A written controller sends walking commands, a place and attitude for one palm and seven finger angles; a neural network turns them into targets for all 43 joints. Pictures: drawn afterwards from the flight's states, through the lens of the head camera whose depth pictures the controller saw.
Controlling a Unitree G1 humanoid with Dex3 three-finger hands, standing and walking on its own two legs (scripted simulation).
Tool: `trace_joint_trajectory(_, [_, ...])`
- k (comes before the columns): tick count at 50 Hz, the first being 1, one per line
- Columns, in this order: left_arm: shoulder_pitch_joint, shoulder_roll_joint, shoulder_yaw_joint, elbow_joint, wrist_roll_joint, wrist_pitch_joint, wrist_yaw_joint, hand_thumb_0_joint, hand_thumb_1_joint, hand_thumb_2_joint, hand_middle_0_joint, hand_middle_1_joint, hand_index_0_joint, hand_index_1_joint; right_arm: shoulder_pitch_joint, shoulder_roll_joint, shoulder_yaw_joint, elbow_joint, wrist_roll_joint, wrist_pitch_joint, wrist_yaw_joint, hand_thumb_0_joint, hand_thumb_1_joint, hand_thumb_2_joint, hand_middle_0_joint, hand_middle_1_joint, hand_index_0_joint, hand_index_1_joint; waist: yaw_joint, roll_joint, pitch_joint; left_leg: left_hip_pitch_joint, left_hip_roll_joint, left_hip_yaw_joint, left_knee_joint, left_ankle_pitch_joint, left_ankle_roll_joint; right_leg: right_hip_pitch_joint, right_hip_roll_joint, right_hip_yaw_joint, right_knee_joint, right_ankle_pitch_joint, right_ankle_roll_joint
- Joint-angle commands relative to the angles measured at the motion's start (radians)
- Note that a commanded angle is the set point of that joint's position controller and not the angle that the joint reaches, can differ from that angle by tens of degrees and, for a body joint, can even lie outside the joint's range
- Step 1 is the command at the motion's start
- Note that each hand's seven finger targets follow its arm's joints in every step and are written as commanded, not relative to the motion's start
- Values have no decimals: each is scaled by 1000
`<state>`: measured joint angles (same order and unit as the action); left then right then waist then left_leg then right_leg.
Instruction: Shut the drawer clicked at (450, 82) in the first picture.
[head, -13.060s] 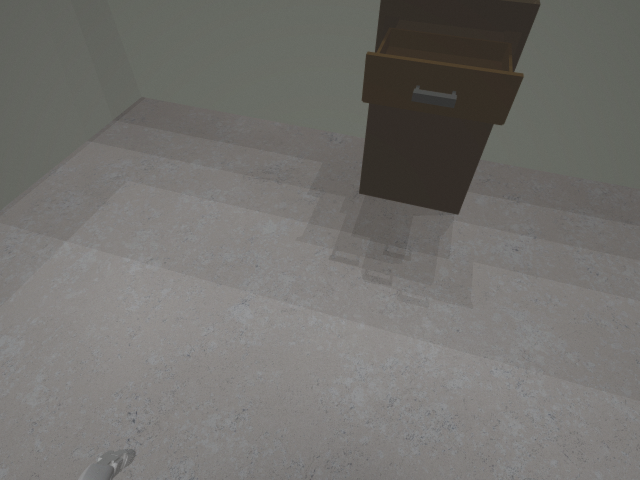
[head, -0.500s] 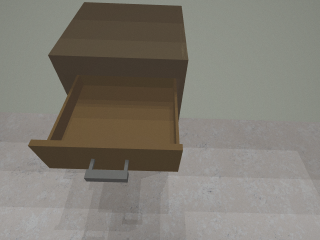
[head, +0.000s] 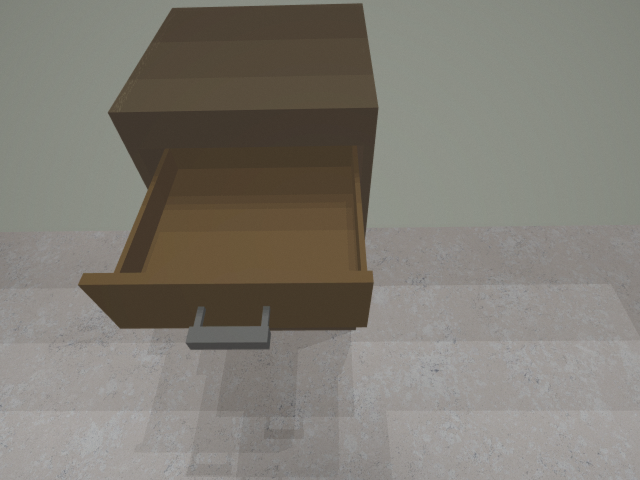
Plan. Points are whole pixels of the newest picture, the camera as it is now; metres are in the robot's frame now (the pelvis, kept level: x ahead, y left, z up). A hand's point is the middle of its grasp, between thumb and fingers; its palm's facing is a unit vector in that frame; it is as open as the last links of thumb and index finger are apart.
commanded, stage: come to a stop and stand still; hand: left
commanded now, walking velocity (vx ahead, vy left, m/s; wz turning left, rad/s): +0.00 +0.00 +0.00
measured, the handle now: (231, 325) +0.33 +0.16 -0.06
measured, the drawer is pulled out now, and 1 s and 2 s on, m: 0.30 0.30 0.30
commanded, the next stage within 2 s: look again from close up in 0.70 s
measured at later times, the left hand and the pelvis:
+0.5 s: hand out of the picture +0.02 +0.22 -0.17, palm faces -0.02 -0.98 -0.21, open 7.4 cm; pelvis -0.01 +0.05 +0.00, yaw -1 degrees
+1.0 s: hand out of the picture +0.00 +0.22 -0.17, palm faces +0.00 -0.98 -0.20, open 7.4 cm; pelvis +0.00 +0.05 +0.01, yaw -1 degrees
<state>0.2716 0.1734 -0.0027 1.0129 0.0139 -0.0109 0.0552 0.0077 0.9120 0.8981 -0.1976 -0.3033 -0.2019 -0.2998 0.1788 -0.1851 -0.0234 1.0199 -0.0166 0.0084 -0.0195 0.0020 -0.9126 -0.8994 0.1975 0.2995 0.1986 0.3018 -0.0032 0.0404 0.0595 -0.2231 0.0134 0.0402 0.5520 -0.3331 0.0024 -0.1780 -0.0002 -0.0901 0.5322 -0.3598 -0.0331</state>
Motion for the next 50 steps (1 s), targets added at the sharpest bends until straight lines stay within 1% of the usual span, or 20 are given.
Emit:
trace_joint_trajectory(1, [-9,137,25,-69,2,-11,5,0,900,900,-200,-300,-200,-300,52,-92,-13,-62,0,-5,5,0,-900,-900,200,300,200,300,-18,-166,3,-14,48,-61,-23,137,15,-71,-162,154,-142,224,-23])
trace_joint_trajectory(2, [-9,141,23,-75,3,-7,2,0,900,900,-200,-300,-200,-300,55,-98,-8,-60,-3,-8,7,0,-900,-900,200,300,200,300,-11,-113,-5,7,56,-62,-46,190,22,-65,-146,146,-119,228,-19])
trace_joint_trajectory(5, [-4,140,25,-78,1,-3,1,0,900,900,-200,-300,-200,-300,48,-113,-7,-59,-2,-10,7,0,-900,-900,200,300,200,300,0,-36,12,-20,75,-108,-82,206,39,-63,-115,110,-101,151,0])
trace_joint_trajectory(7, [-4,147,23,-81,2,1,-2,0,900,900,-200,-300,-200,-300,47,-124,-4,-61,-3,-11,8,0,-900,-900,200,300,200,300,7,-7,1,-17,86,-118,-105,218,48,-46,-103,101,-92,138,4])
trace_joint_trajectory(9, [-5,141,24,-76,0,2,-3,0,900,900,-200,-300,-200,-300,50,-126,-1,-57,-3,-13,7,0,-900,-900,200,300,200,300,7,-1,-10,-17,87,-132,-122,198,54,-37,-101,88,-91,115,9])
trace_joint_trajectory(11, [-9,141,23,-72,0,3,-5,0,900,900,-200,-300,-200,-300,51,-127,1,-52,-2,-13,7,0,-900,-900,200,300,200,300,7,-16,-12,-16,87,-135,-136,172,55,-36,-103,85,-98,103,13])
trace_joint_trajectory(12, [-8,145,21,-73,1,4,-7,0,900,900,-200,-300,-200,-300,58,-132,1,-51,-2,-15,7,0,-900,-900,200,300,200,300,10,-11,-28,2,93,-137,-145,205,60,-28,-99,86,-89,121,13])
trace_joint_trajectory(14, [-7,137,20,-66,1,4,-7,0,900,900,-200,-300,-200,-300,63,-134,1,-43,-1,-16,6,0,-900,-900,200,300,200,300,8,-28,-33,7,93,-145,-152,191,63,-28,-99,80,-92,109,18])
trace_joint_trajectory(19, [8,128,15,-44,0,5,-8,0,900,900,-200,-300,-200,-300,82,-131,4,-20,3,-21,3,0,-900,-900,200,300,200,300,8,-5,-39,45,99,-142,-166,262,67,-24,-103,72,-89,140,23])
trace_joint_trajectory(21, [18,124,14,-32,-1,5,-7,0,900,900,-200,-300,-200,-300,87,-127,5,-10,5,-20,1,0,-900,-900,200,300,200,300,7,-18,-26,46,94,-136,-164,258,67,-25,-108,74,-100,147,24])
trace_joint_trajectory(22, [16,129,13,-28,0,5,-8,0,900,900,-200,-300,-200,-300,93,-128,4,-8,5,-21,1,0,-900,-900,200,300,200,300,8,-25,-30,54,97,-136,-165,290,68,-22,-107,73,-95,166,24])
trace_joint_trajectory(24, [26,115,13,-16,-1,6,-6,0,900,900,-200,-300,-200,-300,103,-127,4,2,5,-23,-2,0,-900,-900,200,300,200,300,5,-20,-39,78,100,-135,-162,322,69,-22,-107,68,-90,170,26])
trace_joint_trajectory(29, [46,103,9,12,-1,9,-5,0,900,900,-200,-300,-200,-300,110,-122,5,24,8,-23,-6,0,-900,-900,200,300,200,300,5,-7,-20,89,102,-137,-178,333,70,-29,-108,64,-96,168,30])
trace_joint_trajectory(33, [59,97,9,28,-1,8,-4,0,900,900,-200,-300,-200,-300,118,-117,4,37,9,-25,-8,0,-900,-900,200,300,200,300,6,-25,-28,111,103,-130,-175,379,70,-24,-112,64,-96,193,31])
trace_joint_trajectory(36, [72,92,9,38,0,6,-2,0,900,900,-200,-300,-200,-300,118,-108,4,47,11,-25,-9,0,-900,-900,200,300,200,300,5,-58,-25,113,96,-122,-164,374,70,-21,-121,73,-109,216,30])
trace_joint_trajectory(41, [75,87,10,46,1,8,0,0,900,900,-200,-300,-200,-300,114,-105,4,56,11,-25,-9,0,-900,-900,200,300,200,300,6,-55,-14,112,94,-118,-170,367,68,-24,-122,76,-110,216,29])
trace_joint_trajectory(43, [75,92,10,46,0,8,-1,0,900,900,-200,-300,-200,-300,113,-107,5,59,12,-26,-9,0,-900,-900,200,300,200,300,9,-36,-16,114,98,-117,-174,384,68,-22,-122,72,-107,218,30])
trace_joint_trajectory(45, [78,90,11,48,1,7,0,0,900,900,-200,-300,-200,-300,112,-102,4,62,12,-26,-10,0,-900,-900,200,300,200,300,8,-51,-13,113,94,-110,-168,378,67,-20,-126,78,-114,231,28])
trace_joint_trajectory(48, [76,92,12,49,1,7,0,0,900,900,-200,-300,-200,-300,113,-102,4,66,12,-27,-11,0,-900,-900,200,300,200,300,9,-42,-19,119,95,-110,-165,412,65,-14,-124,81,-108,254,27])
trace_joint_trajectory(50, [80,88,13,50,1,6,1,0,900,900,-200,-300,-200,-300,113,-97,3,68,12,-26,-11,0,-900,-900,200,300,200,300,8,-49,-18,118,93,-109,-166,389,65,-14,-125,84,-115,247,26])
